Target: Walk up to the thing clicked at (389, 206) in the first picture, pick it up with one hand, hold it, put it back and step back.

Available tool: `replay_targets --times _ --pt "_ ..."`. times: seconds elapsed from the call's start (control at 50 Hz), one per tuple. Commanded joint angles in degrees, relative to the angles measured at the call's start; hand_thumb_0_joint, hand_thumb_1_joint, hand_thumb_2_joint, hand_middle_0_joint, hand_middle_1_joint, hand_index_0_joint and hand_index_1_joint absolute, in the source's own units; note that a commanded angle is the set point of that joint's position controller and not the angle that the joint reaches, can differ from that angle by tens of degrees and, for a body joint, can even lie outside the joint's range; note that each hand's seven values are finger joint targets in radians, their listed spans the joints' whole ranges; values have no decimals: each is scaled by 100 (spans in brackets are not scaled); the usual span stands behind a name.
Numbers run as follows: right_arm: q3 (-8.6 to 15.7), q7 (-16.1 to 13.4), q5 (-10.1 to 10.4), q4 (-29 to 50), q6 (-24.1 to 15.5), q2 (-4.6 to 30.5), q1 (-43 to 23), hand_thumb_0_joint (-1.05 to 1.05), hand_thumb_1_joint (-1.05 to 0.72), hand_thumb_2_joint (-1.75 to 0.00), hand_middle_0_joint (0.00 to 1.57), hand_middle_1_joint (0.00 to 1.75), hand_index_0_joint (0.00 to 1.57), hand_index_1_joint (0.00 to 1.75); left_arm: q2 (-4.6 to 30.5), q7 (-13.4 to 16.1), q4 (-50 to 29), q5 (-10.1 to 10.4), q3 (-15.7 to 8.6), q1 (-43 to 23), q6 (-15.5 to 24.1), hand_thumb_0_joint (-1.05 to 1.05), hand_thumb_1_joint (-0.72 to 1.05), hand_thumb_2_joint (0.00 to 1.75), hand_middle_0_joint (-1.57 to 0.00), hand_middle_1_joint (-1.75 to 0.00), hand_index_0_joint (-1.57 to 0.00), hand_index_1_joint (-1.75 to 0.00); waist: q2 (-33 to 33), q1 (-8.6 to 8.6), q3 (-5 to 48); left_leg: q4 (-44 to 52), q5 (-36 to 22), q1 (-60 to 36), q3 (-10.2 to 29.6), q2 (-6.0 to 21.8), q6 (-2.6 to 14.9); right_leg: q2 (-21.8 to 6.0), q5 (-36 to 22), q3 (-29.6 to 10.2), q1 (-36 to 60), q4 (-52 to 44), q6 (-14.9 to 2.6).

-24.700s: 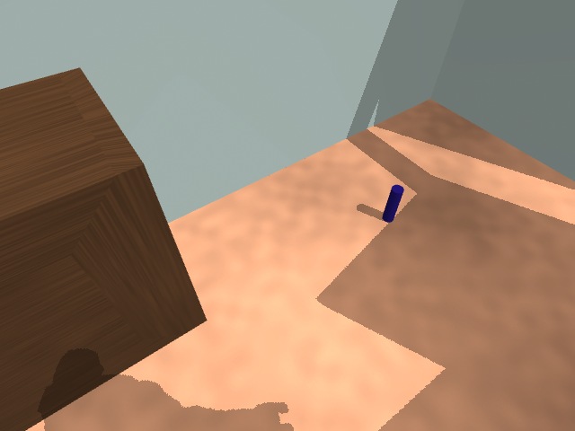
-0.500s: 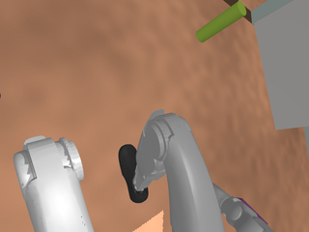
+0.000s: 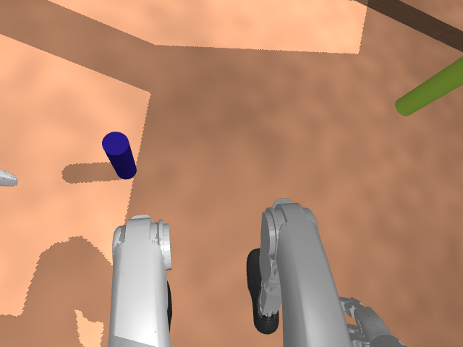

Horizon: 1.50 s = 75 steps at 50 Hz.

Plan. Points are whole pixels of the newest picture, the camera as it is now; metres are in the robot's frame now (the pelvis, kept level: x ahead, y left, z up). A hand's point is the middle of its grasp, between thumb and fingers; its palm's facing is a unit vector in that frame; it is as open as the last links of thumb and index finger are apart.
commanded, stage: home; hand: left
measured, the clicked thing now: (121, 158) +0.48 +0.20 -0.28
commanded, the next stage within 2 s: none
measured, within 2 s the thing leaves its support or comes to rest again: neither
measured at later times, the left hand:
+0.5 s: hand out of the picture +0.31 +0.25 +0.12, palm faces +0.17 -0.89 -0.42, open 17.4 cm
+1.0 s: hand out of the picture +0.25 +0.17 +0.29, palm faces +0.20 -0.93 -0.30, open 17.6 cm
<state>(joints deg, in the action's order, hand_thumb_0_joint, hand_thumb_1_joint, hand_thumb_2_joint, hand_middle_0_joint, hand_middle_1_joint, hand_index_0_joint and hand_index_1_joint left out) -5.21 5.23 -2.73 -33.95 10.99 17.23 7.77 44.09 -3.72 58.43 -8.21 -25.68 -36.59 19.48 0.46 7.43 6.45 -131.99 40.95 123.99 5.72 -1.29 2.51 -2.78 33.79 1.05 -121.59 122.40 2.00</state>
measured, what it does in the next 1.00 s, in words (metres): rises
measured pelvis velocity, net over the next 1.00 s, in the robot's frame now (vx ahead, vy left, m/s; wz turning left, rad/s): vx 0.10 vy -0.03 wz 0.10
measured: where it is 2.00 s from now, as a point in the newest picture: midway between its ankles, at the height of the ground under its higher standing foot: (212, 322)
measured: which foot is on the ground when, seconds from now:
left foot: down 0.00-1.00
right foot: down 0.00-1.00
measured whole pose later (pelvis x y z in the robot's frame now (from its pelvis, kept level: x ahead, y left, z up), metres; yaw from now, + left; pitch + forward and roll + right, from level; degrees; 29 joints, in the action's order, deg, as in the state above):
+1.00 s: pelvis +0.10 -0.03 +0.34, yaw +6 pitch +10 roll -2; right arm -1.3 -10.4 2.0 -27.6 -3.3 11.7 16.6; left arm 12.2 9.7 -1.3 1.5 1.5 26.8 -16.0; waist 2.6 1.7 8.9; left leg -58.0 30.5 37.8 2.8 2.6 -1.4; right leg -1.3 25.7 2.7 -38.9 54.4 1.3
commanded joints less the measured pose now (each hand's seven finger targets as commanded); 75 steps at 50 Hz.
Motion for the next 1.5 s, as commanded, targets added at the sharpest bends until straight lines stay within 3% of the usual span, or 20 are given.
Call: replay_targets --times 0.0,0.06,0.12,0.18,0.26,0.4,0.58,0.64,0.76,0.86,1.04,1.14,1.2,1.22,1.24,1.28,1.3,1.4,1.44,1.48 --pt "848 -175 235 619 -60 1401 744 0 -90 -90 20 30 20 30 447 114 -2097 114 289 -316 -320 0 -59 3 -5 -5 -5 -5 1238 -11 4034 2854 -713 -3523 102 38 -203 185 -404 443 2033 -1533 -370" --pt "966 -334 422 904 -81 1290 604 0 -90 -90 20 30 20 30 541 289 -3300 241 208 509 -704 0 -50 8 -6 -6 -6 -6 967 -271 4246 3433 -330 -3900 63 53 -140 179 -143 329 2804 -2131 -326" --pt "930 -555 563 1020 -185 1069 445 0 -90 -90 20 30 20 30 414 516 -3964 323 211 1029 -1077 0 -50 8 -6 -6 -6 -6 727 -299 3594 4004 68 -4119 125 96 -111 178 118 247 3134 -2653 -303" --pt "872 -759 599 1095 -307 870 325 0 -90 -90 20 30 20 30 436 743 -4350 367 171 1330 -1312 0 -52 7 -6 -6 -6 -6 753 -384 3418 4380 -17 -4429 -68 122 -107 195 148 132 3726 -3118 -294" --pt "838 -953 562 1040 -538 653 316 0 -90 -90 20 30 20 30 -469 906 -4412 452 678 2052 -1565 0 -54 6 -5 -5 -5 -5 999 -350 3225 4788 -782 -5215 -215 142 -170 190 -435 77 4244 -3614 -347" --pt "793 -1137 544 1015 -885 473 531 0 -90 -90 20 30 20 30 -1319 1104 -4290 610 1243 2998 -1992 0 -56 5 -5 -5 -5 -5 587 -297 2753 5515 -1759 -6162 -395 157 -155 178 -1306 80 5823 -4800 -330" --pt "746 -1316 562 1163 -1221 333 591 0 -90 -90 20 30 20 30 -1749 1367 -5035 773 1627 4152 -2599 0 -58 4 -5 -5 -5 -5 328 -509 2286 6816 -2325 -7424 -439 171 -202 213 -1872 66 7703 -6136 -270" --pt "702 -1403 555 1174 -1304 250 614 0 -90 -90 20 30 20 30 -1987 1430 -5353 806 1834 4491 -2797 0 -58 4 -5 -5 -5 -5 349 -477 2016 7132 -2561 -7824 -505 161 -212 219 -2128 48 8124 -6533 -248" --pt "680 -1569 521 1362 -1449 150 636 0 -90 -90 20 30 20 30 -2307 1514 -6241 883 2116 5449 -3140 0 -60 2 -5 -4 -5 -4 424 -577 1348 7894 -2508 -8474 -548 137 -242 287 -2042 177 8685 -7224 -240" --pt "652 -1645 485 1497 -1623 85 584 0 -90 -90 20 30 20 30 -2602 1479 -6751 907 2358 6157 -3332 0 -61 1 -4 -4 -4 -4 123 -556 860 8175 -2529 -8675 -536 140 -220 333 -2021 300 8901 -7515 -219" --pt "683 -1633 392 1519 -1892 132 503 0 -90 -90 20 30 20 30 -2702 1331 -6964 860 2375 6197 -3321 0 -59 3 -5 -5 -5 -5 -36 -495 360 8466 -2364 -8865 -573 136 -220 325 -1854 303 9001 -7770 -180" --pt "678 -1611 349 1499 -1990 117 460 0 -90 -90 20 30 20 30 -2586 1320 -7176 827 2254 6001 -3242 0 -60 2 -5 -5 -5 -5 186 -578 578 8555 -2404 -9028 -518 135 -263 336 -1838 318 9165 -7740 -209" --pt "660 -1611 342 1461 -2034 112 473 0 -90 -90 20 30 20 30 -2764 1301 -6948 826 2416 6213 -3270 0 -61 2 -5 -4 -5 -4 350 -550 605 8604 -2532 -9170 -506 148 -305 364 -1927 327 9172 -7690 -226" --pt "694 -1619 332 1444 -2046 136 502 0 -90 -90 20 30 20 30 -2624 1323 -7402 828 2356 5986 -3234 0 -61 2 -4 -4 -4 -4 474 -573 877 8560 -2765 -9304 -499 160 -315 361 -2143 325 9281 -7656 -236" --pt "663 -1619 333 1418 -2045 118 471 0 -90 -90 20 30 20 30 -2734 1321 -6915 818 2398 6264 -3287 0 -61 2 -5 -4 -5 -4 325 -547 691 8532 -2758 -9195 -502 139 -301 353 -2141 328 9256 -7689 -219" --pt "651 -1606 336 1438 -2048 113 450 0 -90 -90 20 30 20 30 -2671 1323 -7099 828 2349 6180 -3279 0 -61 2 -4 -4 -4 -4 222 -584 796 8478 -2805 -9178 -516 124 -273 339 -2225 304 9364 -7736 -211" --pt "650 -1600 339 1414 -2051 120 414 0 -90 -90 20 30 20 30 -2703 1318 -6846 828 2341 6181 -3292 0 -60 2 -5 -5 -5 -5 209 -573 539 8532 -2652 -9068 -516 121 -279 336 -2078 322 9275 -7763 -201" --pt "654 -1591 341 1403 -2064 110 382 0 -90 -90 20 30 20 30 -2736 1294 -6801 821 2359 6243 -3258 0 -60 3 -5 -5 -5 -5 81 -610 373 8603 -2501 -9036 -529 142 -270 351 -1919 337 9213 -7818 -201" --pt "680 -1587 337 1412 -2082 123 392 0 -90 -90 20 30 20 30 -2633 1301 -6973 822 2257 6096 -3215 0 -59 3 -5 -5 -5 -5 148 -633 498 8554 -2586 -9069 -545 128 -273 334 -2014 313 9299 -7822 -200" --pt "676 -1585 329 1384 -2089 90 432 0 -90 -90 20 30 20 30 -2725 1284 -6878 807 2342 6266 -3230 0 -58 3 -5 -5 -5 -5 135 -611 598 8525 -2677 -9124 -547 135 -273 345 -2108 312 9296 -7796 -202"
